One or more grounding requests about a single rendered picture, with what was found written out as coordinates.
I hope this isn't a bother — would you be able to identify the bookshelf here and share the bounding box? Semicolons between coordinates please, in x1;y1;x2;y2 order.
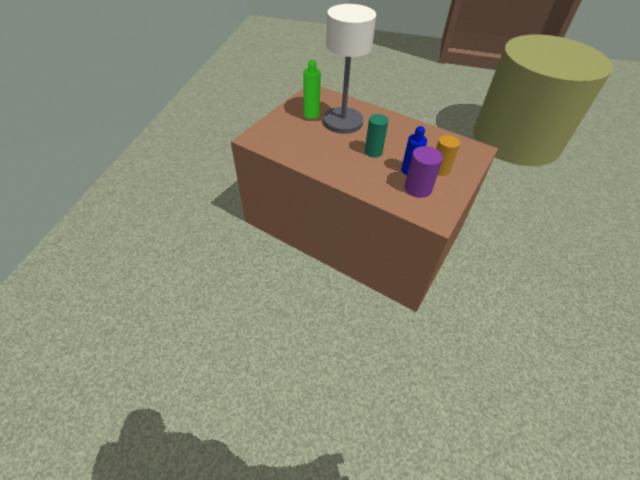
439;0;582;70

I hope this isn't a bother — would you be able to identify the desk lamp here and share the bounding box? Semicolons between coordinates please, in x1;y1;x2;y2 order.
323;4;376;134

